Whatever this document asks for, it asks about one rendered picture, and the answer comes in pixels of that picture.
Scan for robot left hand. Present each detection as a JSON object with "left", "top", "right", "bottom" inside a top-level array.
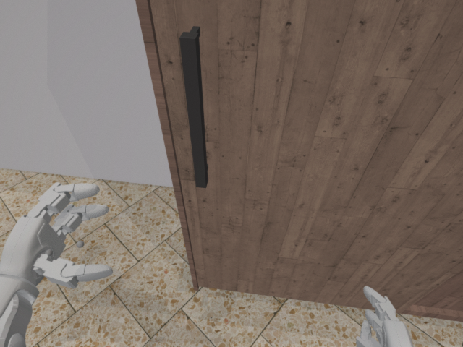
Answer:
[{"left": 0, "top": 182, "right": 113, "bottom": 289}]

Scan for robot left forearm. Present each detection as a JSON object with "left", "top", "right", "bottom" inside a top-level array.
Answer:
[{"left": 0, "top": 275, "right": 39, "bottom": 347}]

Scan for wardrobe door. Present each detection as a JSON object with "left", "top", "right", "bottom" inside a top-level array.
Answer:
[
  {"left": 414, "top": 269, "right": 463, "bottom": 311},
  {"left": 150, "top": 0, "right": 463, "bottom": 314}
]

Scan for robot right hand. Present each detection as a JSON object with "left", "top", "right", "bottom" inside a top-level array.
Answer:
[{"left": 356, "top": 286, "right": 414, "bottom": 347}]

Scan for handle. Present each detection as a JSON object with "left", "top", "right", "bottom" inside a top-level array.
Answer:
[{"left": 179, "top": 26, "right": 208, "bottom": 188}]

